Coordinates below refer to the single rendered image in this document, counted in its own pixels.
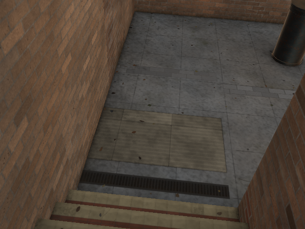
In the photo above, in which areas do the stairs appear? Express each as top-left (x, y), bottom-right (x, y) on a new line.
top-left (33, 189), bottom-right (249, 229)

